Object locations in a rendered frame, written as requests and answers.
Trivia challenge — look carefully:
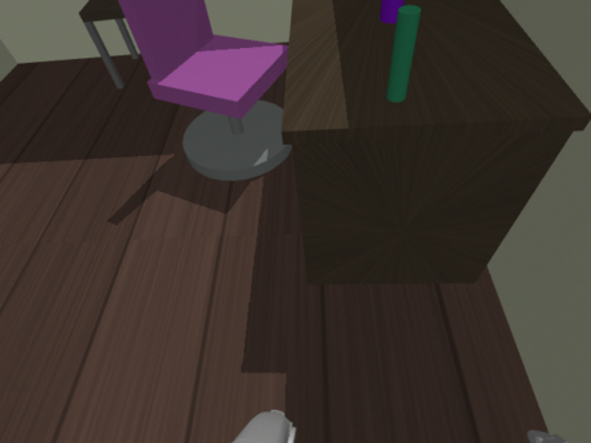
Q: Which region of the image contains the desk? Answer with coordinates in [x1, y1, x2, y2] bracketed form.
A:
[282, 0, 591, 285]

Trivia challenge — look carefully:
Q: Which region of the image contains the chair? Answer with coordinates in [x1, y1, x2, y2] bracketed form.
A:
[79, 0, 139, 89]

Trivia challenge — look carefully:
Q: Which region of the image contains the office chair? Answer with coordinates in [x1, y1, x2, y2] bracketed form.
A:
[118, 0, 292, 181]

